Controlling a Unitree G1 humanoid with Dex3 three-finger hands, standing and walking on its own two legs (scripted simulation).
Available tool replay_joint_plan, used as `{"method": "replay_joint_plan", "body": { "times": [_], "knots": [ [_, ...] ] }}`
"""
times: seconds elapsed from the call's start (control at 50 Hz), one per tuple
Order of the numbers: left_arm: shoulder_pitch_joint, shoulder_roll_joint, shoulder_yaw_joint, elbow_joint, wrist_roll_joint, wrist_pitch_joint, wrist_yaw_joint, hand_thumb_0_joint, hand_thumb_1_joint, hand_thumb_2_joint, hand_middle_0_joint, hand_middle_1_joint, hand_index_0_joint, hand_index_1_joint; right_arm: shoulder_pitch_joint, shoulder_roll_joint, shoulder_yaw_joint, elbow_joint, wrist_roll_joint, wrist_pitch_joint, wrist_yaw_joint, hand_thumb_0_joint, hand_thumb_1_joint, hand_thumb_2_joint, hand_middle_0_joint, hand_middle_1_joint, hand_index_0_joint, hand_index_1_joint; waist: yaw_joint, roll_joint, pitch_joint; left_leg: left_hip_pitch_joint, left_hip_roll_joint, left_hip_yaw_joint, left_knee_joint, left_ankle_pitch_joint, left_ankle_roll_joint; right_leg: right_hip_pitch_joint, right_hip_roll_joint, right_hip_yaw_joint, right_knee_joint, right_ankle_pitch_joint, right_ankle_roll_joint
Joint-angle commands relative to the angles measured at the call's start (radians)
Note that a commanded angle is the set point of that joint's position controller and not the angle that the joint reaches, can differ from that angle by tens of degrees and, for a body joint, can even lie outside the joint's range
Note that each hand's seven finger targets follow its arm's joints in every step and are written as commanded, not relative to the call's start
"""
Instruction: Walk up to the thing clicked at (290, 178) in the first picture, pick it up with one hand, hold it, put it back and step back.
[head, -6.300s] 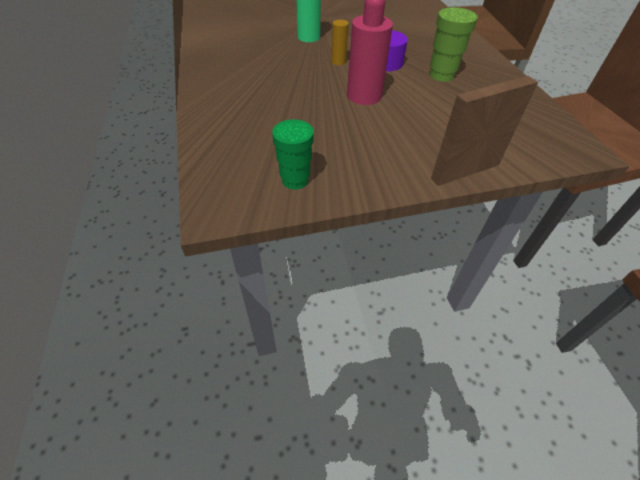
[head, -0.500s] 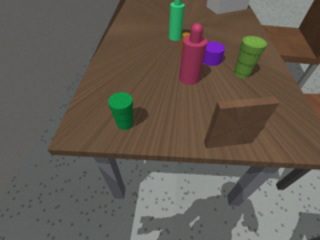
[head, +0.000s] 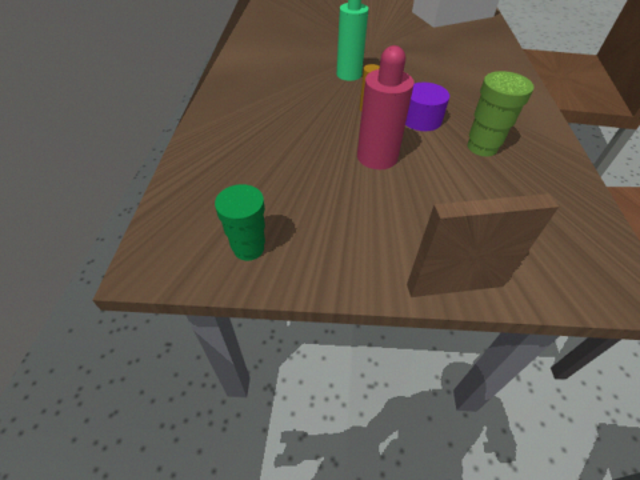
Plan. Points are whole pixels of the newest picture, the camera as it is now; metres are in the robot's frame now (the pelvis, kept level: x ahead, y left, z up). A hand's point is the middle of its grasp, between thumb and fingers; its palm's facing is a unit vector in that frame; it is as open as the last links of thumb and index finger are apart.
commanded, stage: rise first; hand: left
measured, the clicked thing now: (244, 226) +0.48 +0.13 +0.00
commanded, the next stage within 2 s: go down in 1.80 s
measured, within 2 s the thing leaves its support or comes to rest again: neither
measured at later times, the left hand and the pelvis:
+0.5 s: hand (136, 438) +0.18 +0.24 -0.07, palm faces +0.24 -0.91 -0.32, open 16.1 cm; pelvis +0.01 +0.00 -0.01, yaw +0 degrees
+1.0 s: hand (109, 415) +0.18 +0.24 +0.03, palm faces +0.28 -0.89 -0.36, open 17.6 cm; pelvis +0.00 -0.01 -0.01, yaw +1 degrees
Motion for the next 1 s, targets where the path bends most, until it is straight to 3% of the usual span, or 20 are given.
{"method": "replay_joint_plan", "body": {
  "times": [0.0,0.02,0.04,0.06,0.1,0.14,0.16,0.2,0.24,0.34,0.36,0.4,0.42,0.48,0.6,0.64,0.68,0.74,0.84,0.98],
  "knots": [
    [-0.386,0.091,0.023,-0.459,-0.109,-0.135,0.046,0.000,0.659,0.660,-0.076,-0.071,-0.054,-0.093,-0.330,-0.061,-0.005,-0.440,0.107,-0.152,-0.041,0.000,-0.660,-0.660,0.050,0.060,0.050,0.060,0.007,-0.016,-0.142,-0.054,-0.005,-0.001,0.018,0.031,0.002,-0.073,0.027,-0.040,0.043,0.032,-0.039],
    [-0.263,0.163,0.065,-0.335,-0.102,-0.125,0.063,0.000,0.579,0.580,-0.080,-0.075,-0.054,-0.100,-0.213,-0.153,-0.062,-0.306,0.098,-0.137,-0.060,0.000,-0.580,-0.580,0.050,0.052,0.050,0.052,-0.031,-0.013,-0.065,-0.082,-0.010,0.011,0.009,-0.016,0.006,-0.117,0.030,-0.038,0.030,0.000,-0.042],
    [-0.174,0.233,0.133,-0.286,-0.099,-0.111,0.069,0.000,0.499,0.500,-0.080,-0.073,-0.057,-0.095,-0.169,-0.176,-0.101,-0.261,0.092,-0.122,-0.063,0.000,-0.500,-0.500,0.050,0.052,0.050,0.052,0.014,0.016,-0.046,-0.125,-0.008,0.023,0.036,-0.006,0.001,-0.112,0.029,-0.039,0.048,0.002,-0.042],
    [-0.151,0.247,0.173,-0.348,-0.099,-0.103,0.078,0.000,0.419,0.420,-0.084,-0.080,-0.067,-0.097,-0.161,-0.200,-0.142,-0.254,0.095,-0.119,-0.072,0.000,-0.420,-0.420,0.050,0.052,0.050,0.052,0.021,0.043,-0.167,-0.086,-0.010,0.027,0.056,0.074,-0.005,-0.088,0.031,-0.036,0.072,0.076,-0.043],
    [-0.123,0.186,0.150,-0.387,-0.091,-0.107,0.090,0.000,0.259,0.270,-0.074,-0.070,-0.067,-0.076,-0.117,-0.180,-0.152,-0.315,0.082,-0.131,-0.084,0.000,-0.285,-0.260,0.049,0.052,0.050,0.052,0.006,0.014,-0.272,-0.043,-0.004,0.021,0.081,0.179,0.000,-0.053,0.034,-0.033,0.099,0.186,-0.037],
    [-0.026,0.162,0.184,-0.335,-0.063,-0.090,0.088,0.000,0.148,0.214,-0.067,-0.065,-0.072,-0.059,-0.007,-0.150,-0.183,-0.270,0.061,-0.115,-0.080,0.000,-0.177,-0.216,0.050,0.052,0.051,0.052,-0.008,0.029,-0.231,-0.072,-0.009,0.014,0.089,0.200,0.006,-0.094,0.037,-0.033,0.104,0.213,-0.040],
    [-0.009,0.149,0.199,-0.360,-0.051,-0.087,0.082,0.000,0.100,0.185,-0.062,-0.062,-0.072,-0.050,0.024,-0.126,-0.194,-0.284,0.052,-0.107,-0.074,0.000,-0.113,-0.197,0.050,0.051,0.051,0.051,0.005,0.033,-0.259,-0.056,-0.010,0.014,0.092,0.223,0.003,-0.077,0.040,-0.036,0.104,0.223,-0.043],
    [0.009,0.158,0.213,-0.451,-0.049,-0.081,0.086,0.000,-0.004,0.134,-0.057,-0.061,-0.077,-0.040,-0.010,-0.110,-0.176,-0.375,0.053,-0.100,-0.073,0.000,-0.002,-0.164,0.050,0.051,0.051,0.051,0.030,0.035,-0.281,-0.033,-0.017,0.022,0.076,0.246,0.000,-0.040,0.035,-0.038,0.082,0.233,-0.039],
    [0.055,0.126,0.206,-0.506,-0.054,-0.077,0.085,0.000,-0.099,0.108,-0.057,-0.060,-0.073,-0.042,0.026,-0.036,-0.129,-0.420,0.059,-0.089,-0.064,0.000,0.076,-0.140,0.050,0.050,0.051,0.050,0.037,0.034,-0.227,-0.062,-0.019,0.031,0.065,0.224,-0.001,-0.057,0.034,-0.040,0.066,0.210,-0.038],
    [0.014,0.126,0.208,-0.736,-0.061,-0.085,0.088,0.000,-0.329,0.078,-0.051,-0.048,-0.046,-0.053,-0.002,-0.027,-0.108,-0.588,0.061,-0.089,-0.067,0.000,0.321,-0.079,0.050,0.050,0.050,0.050,0.029,0.022,-0.158,-0.073,-0.015,0.033,0.040,0.151,0.005,-0.075,0.027,-0.044,0.046,0.143,-0.037],
    [-0.013,0.105,0.183,-0.807,-0.061,-0.094,0.088,0.000,-0.375,0.066,-0.049,-0.045,-0.042,-0.052,-0.044,-0.014,-0.092,-0.655,0.063,-0.097,-0.068,0.000,0.371,-0.067,0.051,0.050,0.050,0.050,0.027,0.017,-0.174,-0.063,-0.014,0.031,0.039,0.151,0.006,-0.066,0.026,-0.044,0.049,0.142,-0.037],
    [0.020,0.119,0.208,-0.866,-0.059,-0.099,0.096,0.000,-0.455,0.051,-0.049,-0.041,-0.037,-0.054,0.024,-0.018,-0.104,-0.648,0.055,-0.100,-0.075,0.000,0.442,-0.048,0.051,0.049,0.050,0.049,0.026,0.050,-0.159,-0.054,-0.013,0.034,0.039,0.155,0.006,-0.060,0.028,-0.043,0.050,0.148,-0.039],
    [0.021,0.097,0.183,-0.902,-0.059,-0.102,0.096,0.000,-0.516,0.040,-0.052,-0.041,-0.036,-0.057,0.034,-0.014,-0.095,-0.687,0.053,-0.106,-0.075,0.000,0.478,-0.040,0.051,0.050,0.050,0.050,0.013,0.046,-0.161,-0.044,-0.012,0.033,0.040,0.157,0.004,-0.061,0.030,-0.043,0.049,0.150,-0.037],
    [0.096,0.143,0.252,-0.992,-0.054,-0.105,0.104,0.000,-0.551,0.031,-0.050,-0.039,-0.034,-0.057,0.058,-0.052,-0.128,-0.741,0.041,-0.114,-0.084,0.000,0.515,-0.028,0.051,0.049,0.050,0.049,0.031,0.035,-0.195,-0.011,-0.008,0.028,0.049,0.211,0.003,-0.020,0.033,-0.047,0.058,0.196,-0.039],
    [0.208,0.106,0.257,-1.118,-0.057,-0.106,0.087,0.000,-0.553,0.029,-0.049,-0.042,-0.037,-0.056,0.174,-0.022,-0.149,-0.701,0.037,-0.103,-0.076,0.000,0.523,-0.028,0.051,0.049,0.050,0.049,0.020,0.025,-0.129,0.004,-0.007,0.029,0.047,0.245,0.007,-0.028,0.037,-0.060,0.060,0.235,-0.039],
    [0.224,0.081,0.235,-1.151,-0.060,-0.109,0.073,0.000,-0.545,0.025,-0.047,-0.040,-0.036,-0.052,0.140,0.014,-0.116,-0.708,0.039,-0.101,-0.063,0.000,0.533,-0.026,0.051,0.049,0.050,0.049,0.030,0.023,-0.108,-0.008,-0.009,0.029,0.046,0.243,0.007,-0.033,0.035,-0.062,0.058,0.230,-0.037],
    [0.220,0.094,0.255,-1.176,-0.063,-0.114,0.068,0.000,-0.546,0.026,-0.047,-0.036,-0.032,-0.052,0.100,-0.026,-0.163,-0.705,0.037,-0.101,-0.062,0.000,0.540,-0.022,0.051,0.049,0.050,0.049,0.026,0.029,-0.088,-0.014,-0.005,0.027,0.037,0.216,0.005,-0.045,0.037,-0.062,0.056,0.201,-0.039],
    [0.225,0.087,0.254,-1.265,-0.062,-0.133,0.059,0.000,-0.558,0.031,-0.050,-0.040,-0.033,-0.058,0.068,0.024,-0.123,-0.718,0.037,-0.104,-0.052,0.000,0.533,-0.025,0.051,0.049,0.050,0.049,0.045,0.038,-0.097,-0.012,-0.008,0.025,0.033,0.203,0.006,-0.035,0.035,-0.063,0.053,0.183,-0.040],
    [0.245,0.134,0.309,-1.327,-0.062,-0.157,0.061,0.000,-0.557,0.022,-0.049,-0.037,-0.034,-0.052,0.041,-0.038,-0.175,-0.679,0.026,-0.112,-0.061,0.000,0.537,-0.022,0.051,0.049,0.050,0.049,0.047,0.023,-0.107,-0.007,-0.015,0.025,0.046,0.182,0.014,-0.026,0.028,-0.060,0.047,0.166,-0.034],
    [0.289,0.120,0.313,-1.374,-0.058,-0.194,0.055,0.000,-0.568,0.025,-0.051,-0.037,-0.035,-0.055,0.035,-0.020,-0.179,-0.625,0.021,-0.117,-0.065,0.000,0.531,-0.024,0.051,0.049,0.050,0.049,0.053,0.025,-0.086,-0.010,-0.020,0.027,0.044,0.150,0.017,-0.040,0.022,-0.057,0.043,0.137,-0.033]
  ]
}}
